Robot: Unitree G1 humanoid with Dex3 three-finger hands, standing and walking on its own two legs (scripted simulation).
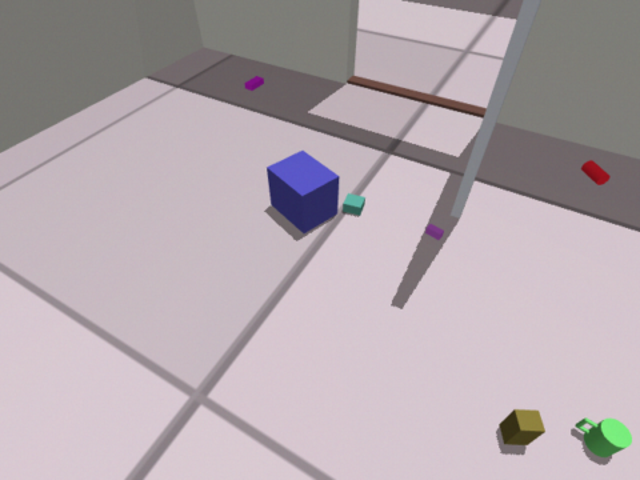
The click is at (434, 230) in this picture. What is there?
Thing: small brick
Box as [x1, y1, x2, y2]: [425, 223, 443, 239]
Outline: 430,223 426,228 425,232 438,239 442,235 443,230
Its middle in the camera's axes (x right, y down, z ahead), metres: +0.51 -0.04 +1.72
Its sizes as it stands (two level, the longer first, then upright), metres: 0.068 0.032 0.036
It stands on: the floor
